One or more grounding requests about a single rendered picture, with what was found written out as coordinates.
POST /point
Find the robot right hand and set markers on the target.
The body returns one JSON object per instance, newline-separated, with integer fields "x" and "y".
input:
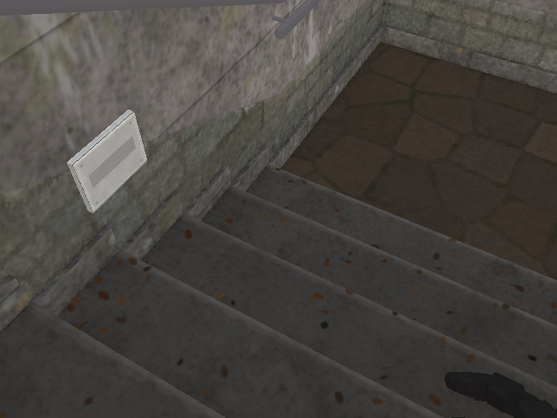
{"x": 500, "y": 392}

